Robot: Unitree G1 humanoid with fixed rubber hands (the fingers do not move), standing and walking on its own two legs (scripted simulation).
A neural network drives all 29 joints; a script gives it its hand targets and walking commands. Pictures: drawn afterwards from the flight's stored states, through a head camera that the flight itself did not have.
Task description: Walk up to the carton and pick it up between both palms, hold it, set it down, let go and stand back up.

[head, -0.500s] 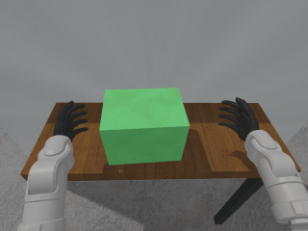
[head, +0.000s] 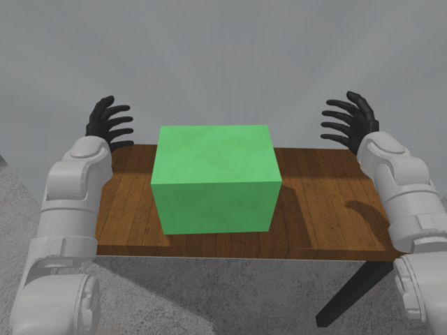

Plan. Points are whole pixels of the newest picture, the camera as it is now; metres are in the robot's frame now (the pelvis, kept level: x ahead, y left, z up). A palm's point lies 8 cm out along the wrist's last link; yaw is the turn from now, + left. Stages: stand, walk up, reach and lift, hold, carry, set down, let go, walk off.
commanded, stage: reach and lift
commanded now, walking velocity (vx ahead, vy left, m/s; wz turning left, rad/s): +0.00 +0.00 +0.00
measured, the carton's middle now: (215, 179) +0.45 +0.04 +0.03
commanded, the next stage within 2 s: none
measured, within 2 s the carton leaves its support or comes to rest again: neither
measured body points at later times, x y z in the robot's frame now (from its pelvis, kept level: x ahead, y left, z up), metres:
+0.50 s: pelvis +0.00 +0.01 +0.00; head +0.03 +0.01 +0.45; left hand +0.43 +0.23 +0.14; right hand +0.46 -0.20 +0.15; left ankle -0.01 +0.13 -0.75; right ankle +0.02 -0.10 -0.75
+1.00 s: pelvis +0.00 +0.00 -0.01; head +0.03 +0.01 +0.44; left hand +0.43 +0.20 +0.10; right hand +0.46 -0.17 +0.10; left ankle -0.01 +0.13 -0.75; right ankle +0.02 -0.10 -0.75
